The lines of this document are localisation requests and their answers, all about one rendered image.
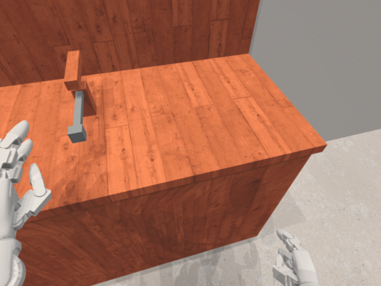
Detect counter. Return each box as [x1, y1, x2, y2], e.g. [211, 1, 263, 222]
[0, 0, 327, 286]

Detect robot left hand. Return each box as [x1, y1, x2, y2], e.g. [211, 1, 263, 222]
[0, 120, 52, 239]

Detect robot right hand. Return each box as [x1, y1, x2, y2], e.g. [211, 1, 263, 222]
[273, 228, 320, 286]

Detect tap lever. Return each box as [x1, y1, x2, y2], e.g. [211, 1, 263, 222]
[67, 91, 86, 143]

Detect left robot forearm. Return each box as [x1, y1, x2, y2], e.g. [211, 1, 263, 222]
[0, 238, 26, 286]

